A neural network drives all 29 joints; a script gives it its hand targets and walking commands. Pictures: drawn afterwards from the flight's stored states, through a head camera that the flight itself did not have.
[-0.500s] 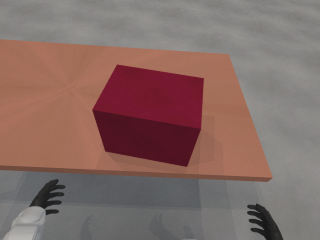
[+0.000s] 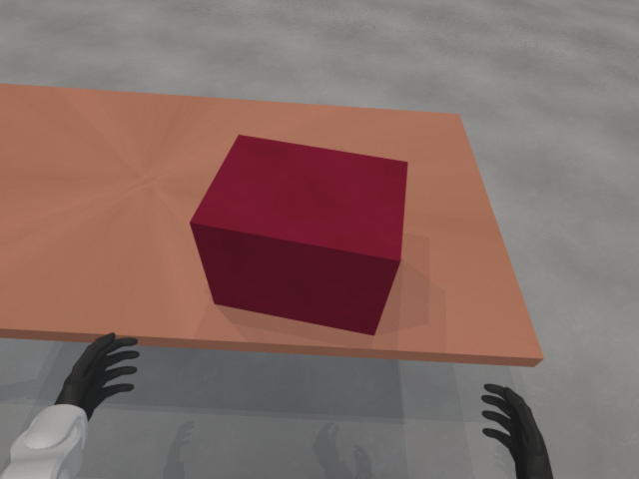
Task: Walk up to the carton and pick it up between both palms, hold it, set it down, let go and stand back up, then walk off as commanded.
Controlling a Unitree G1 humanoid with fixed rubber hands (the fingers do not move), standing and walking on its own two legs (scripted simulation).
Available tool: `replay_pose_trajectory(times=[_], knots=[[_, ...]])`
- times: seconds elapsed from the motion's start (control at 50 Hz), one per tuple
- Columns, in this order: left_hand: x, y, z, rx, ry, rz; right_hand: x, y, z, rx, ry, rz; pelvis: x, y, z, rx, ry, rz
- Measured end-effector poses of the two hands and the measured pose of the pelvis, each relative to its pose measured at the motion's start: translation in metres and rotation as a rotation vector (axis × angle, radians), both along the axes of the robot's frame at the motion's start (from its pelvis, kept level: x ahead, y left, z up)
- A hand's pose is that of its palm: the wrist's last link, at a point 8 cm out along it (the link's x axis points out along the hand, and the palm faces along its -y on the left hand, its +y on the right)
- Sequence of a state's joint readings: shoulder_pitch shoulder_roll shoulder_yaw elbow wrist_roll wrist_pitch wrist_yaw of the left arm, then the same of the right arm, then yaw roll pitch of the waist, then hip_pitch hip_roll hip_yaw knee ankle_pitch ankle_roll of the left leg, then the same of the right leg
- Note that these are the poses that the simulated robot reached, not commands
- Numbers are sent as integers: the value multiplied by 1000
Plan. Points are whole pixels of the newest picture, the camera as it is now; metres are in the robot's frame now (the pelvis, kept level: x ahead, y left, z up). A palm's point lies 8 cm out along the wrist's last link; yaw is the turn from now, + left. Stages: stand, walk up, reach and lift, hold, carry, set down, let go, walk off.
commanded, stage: reach and lift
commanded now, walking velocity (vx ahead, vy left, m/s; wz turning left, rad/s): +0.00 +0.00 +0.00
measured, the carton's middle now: (307, 236) +0.46 +0.03 -0.01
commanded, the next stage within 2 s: none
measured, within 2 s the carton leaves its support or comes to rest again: neither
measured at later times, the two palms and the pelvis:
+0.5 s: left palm (68, 376) +0.21 +0.29 +0.03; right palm (500, 431) +0.17 -0.19 +0.03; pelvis +0.01 +0.01 +0.00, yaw +0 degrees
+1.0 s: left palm (78, 339) +0.25 +0.28 +0.05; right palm (475, 346) +0.25 -0.17 +0.06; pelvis +0.02 +0.01 +0.00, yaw +0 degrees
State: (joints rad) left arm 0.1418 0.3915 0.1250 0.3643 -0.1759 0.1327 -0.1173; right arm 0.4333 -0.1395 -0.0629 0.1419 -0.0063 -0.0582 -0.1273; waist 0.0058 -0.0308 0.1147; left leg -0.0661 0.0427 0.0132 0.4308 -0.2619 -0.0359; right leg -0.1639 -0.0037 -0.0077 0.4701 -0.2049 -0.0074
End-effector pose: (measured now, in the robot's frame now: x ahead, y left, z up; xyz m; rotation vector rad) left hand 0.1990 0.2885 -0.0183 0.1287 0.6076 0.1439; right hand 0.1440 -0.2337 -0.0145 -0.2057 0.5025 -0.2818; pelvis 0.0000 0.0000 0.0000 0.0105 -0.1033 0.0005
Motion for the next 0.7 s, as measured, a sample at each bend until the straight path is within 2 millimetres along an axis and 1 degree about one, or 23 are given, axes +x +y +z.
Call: replay_pose_trajectory(times=[0.08, 0.26, 0.4, 0.46, 0.52, 0.6, 0.7], knots=[[1, -1, 4, -21, -34, -8, 6, 5, 7, 17, -27, -9, 2, 1, 1, -1, 5, 0], [5, 1, 19, -51, -141, -21, 19, 25, 25, 60, -105, -17, 6, 3, 1, -4, 12, 0], [9, 1, 35, -53, -231, -50, 17, 39, 28, 98, -121, -28, 7, 4, 1, -6, 13, 0], [12, -1, 43, -61, -271, -61, 20, 42, 36, 106, -160, -35, 7, 5, 1, -7, 10, 0], [12, 0, 45, -60, -279, -73, 26, 43, 45, 106, -201, -32, 7, 6, 1, -7, 9, 0], [13, 1, 47, -61, -286, -74, 33, 45, 52, 112, -221, -28, 7, 6, 1, -8, 9, 0], [18, -3, 51, -79, -300, -93, 46, 49, 54, 125, -211, -18, 10, 7, 1, -8, 13, 0]])
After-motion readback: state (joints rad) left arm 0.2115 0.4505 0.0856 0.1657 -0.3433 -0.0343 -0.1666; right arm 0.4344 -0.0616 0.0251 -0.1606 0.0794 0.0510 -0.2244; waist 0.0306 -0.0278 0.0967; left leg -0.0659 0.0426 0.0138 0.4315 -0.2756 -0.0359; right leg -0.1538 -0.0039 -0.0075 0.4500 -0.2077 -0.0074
